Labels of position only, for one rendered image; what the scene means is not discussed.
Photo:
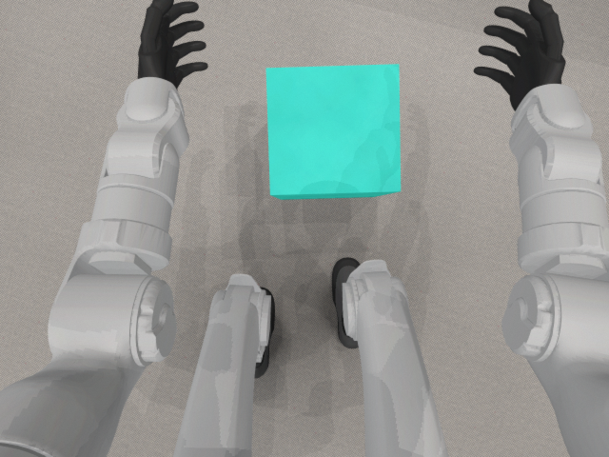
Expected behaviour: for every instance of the left robot thigh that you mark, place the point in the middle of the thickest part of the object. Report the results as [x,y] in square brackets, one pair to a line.
[218,417]

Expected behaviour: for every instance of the robot left hand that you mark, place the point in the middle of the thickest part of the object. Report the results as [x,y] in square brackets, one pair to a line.
[157,57]

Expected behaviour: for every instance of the robot left shin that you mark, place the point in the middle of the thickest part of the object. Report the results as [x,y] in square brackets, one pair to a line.
[242,280]

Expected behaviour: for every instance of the robot right forearm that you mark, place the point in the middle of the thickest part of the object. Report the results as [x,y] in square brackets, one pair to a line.
[564,219]

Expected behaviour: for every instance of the robot left upper arm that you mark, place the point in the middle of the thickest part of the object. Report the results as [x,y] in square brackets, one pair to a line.
[105,330]

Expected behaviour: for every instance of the robot right upper arm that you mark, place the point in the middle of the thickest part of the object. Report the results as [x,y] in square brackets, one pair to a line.
[560,324]

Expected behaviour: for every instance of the robot left forearm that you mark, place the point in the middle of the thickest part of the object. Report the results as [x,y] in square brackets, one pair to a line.
[128,231]

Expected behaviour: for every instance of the robot right hand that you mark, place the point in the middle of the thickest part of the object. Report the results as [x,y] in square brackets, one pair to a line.
[540,61]

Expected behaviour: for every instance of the carton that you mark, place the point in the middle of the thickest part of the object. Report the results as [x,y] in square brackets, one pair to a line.
[334,131]

